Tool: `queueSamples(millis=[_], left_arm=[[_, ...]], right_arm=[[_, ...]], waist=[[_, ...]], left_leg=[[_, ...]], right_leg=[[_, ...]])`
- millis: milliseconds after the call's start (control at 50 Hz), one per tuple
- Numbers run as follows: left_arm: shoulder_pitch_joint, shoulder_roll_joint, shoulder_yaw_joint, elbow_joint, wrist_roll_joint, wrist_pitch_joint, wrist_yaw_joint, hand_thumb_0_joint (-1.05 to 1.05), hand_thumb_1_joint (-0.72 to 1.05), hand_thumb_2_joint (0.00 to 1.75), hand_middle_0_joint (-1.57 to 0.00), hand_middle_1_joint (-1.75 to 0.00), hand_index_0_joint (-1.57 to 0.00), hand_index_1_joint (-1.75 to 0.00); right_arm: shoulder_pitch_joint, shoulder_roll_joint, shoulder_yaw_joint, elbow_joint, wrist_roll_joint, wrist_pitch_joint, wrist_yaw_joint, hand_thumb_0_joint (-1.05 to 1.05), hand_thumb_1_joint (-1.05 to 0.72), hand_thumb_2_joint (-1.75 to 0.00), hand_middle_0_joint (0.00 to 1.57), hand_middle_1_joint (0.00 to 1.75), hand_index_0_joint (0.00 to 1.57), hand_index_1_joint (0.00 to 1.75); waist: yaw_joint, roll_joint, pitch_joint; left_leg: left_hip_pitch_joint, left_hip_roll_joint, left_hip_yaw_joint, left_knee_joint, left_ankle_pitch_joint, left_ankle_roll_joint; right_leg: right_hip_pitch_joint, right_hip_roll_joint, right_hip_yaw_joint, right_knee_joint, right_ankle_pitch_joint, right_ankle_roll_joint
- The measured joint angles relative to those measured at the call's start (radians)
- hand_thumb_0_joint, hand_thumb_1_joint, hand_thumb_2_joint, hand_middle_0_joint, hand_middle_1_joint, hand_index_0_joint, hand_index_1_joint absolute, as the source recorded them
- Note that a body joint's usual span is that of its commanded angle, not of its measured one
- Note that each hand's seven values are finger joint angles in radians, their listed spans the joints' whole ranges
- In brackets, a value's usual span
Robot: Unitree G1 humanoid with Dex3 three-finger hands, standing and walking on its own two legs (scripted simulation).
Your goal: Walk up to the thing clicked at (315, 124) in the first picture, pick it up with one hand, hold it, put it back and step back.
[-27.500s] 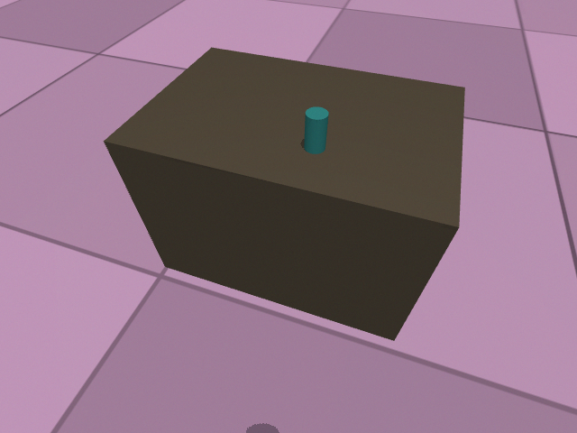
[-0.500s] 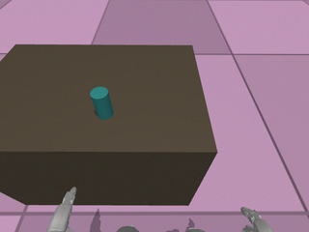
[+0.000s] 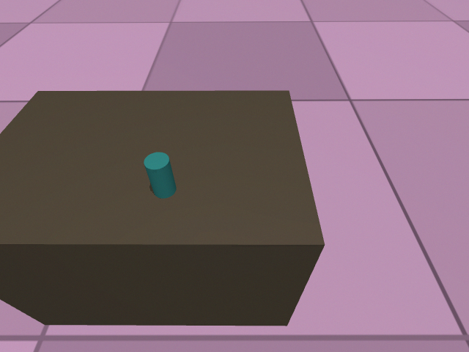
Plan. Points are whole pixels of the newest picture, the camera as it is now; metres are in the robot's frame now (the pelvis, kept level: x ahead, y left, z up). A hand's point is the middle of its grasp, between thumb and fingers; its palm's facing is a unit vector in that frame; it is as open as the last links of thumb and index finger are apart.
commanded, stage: stand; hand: left
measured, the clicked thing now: (161, 176) +0.53 +0.22 -0.05
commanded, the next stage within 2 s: none
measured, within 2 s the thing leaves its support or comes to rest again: neither
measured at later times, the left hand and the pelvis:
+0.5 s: hand out of the picture +0.05 +0.25 -0.14, palm faces -0.02 -0.94 -0.35, open 7.4 cm; pelvis -0.01 +0.00 +0.02, yaw +0 degrees
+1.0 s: hand out of the picture +0.09 +0.25 -0.14, palm faces -0.03 -0.94 -0.34, open 7.4 cm; pelvis +0.01 +0.00 +0.02, yaw -1 degrees
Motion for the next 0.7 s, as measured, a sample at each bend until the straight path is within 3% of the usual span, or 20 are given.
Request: queueSamples(millis=[160, 260, 420, 700], left_arm=[[-0.036, -0.004, -0.006, 0.079, -0.005, -0.005, -0.006, 0.00, 0.56, 0.82, -0.20, -0.29, -0.20, -0.30], [-0.055, 0.002, -0.004, 0.115, -0.007, -0.008, -0.008, 0.00, 0.76, 0.87, -0.20, -0.30, -0.20, -0.30], [-0.073, 0.006, -0.004, 0.154, -0.008, -0.008, -0.011, 0.00, 0.88, 0.90, -0.20, -0.30, -0.20, -0.30], [-0.089, 0.001, -0.006, 0.181, -0.011, -0.005, -0.015, 0.00, 0.90, 0.90, -0.20, -0.30, -0.20, -0.30]], right_arm=[[-0.012, 0.000, 0.005, 0.070, 0.006, -0.001, 0.006, 0.01, -0.90, -0.90, 0.21, 0.30, 0.20, 0.30], [-0.017, -0.007, 0.003, 0.104, 0.009, -0.003, 0.007, 0.01, -0.90, -0.90, 0.21, 0.30, 0.20, 0.30], [-0.029, -0.018, 0.001, 0.136, 0.011, -0.002, 0.009, 0.01, -0.90, -0.90, 0.21, 0.30, 0.20, 0.30], [-0.055, -0.021, 0.007, 0.154, 0.014, -0.002, 0.011, 0.01, -0.90, -0.90, 0.21, 0.30, 0.20, 0.30]], waist=[[-0.005, 0.002, 0.003], [-0.007, -0.001, 0.011], [-0.008, -0.003, 0.019], [-0.007, 0.000, 0.026]], left_leg=[[0.072, -0.001, 0.001, -0.132, 0.075, -0.001], [0.100, -0.001, 0.004, -0.189, 0.107, -0.002], [0.123, 0.000, 0.008, -0.237, 0.134, -0.002], [0.137, 0.001, 0.019, -0.273, 0.141, -0.002]], right_leg=[[0.072, -0.001, -0.003, -0.133, 0.075, 0.002], [0.098, -0.002, -0.002, -0.185, 0.105, 0.003], [0.118, -0.001, 0.002, -0.231, 0.132, 0.004], [0.125, -0.001, 0.011, -0.262, 0.140, 0.004]])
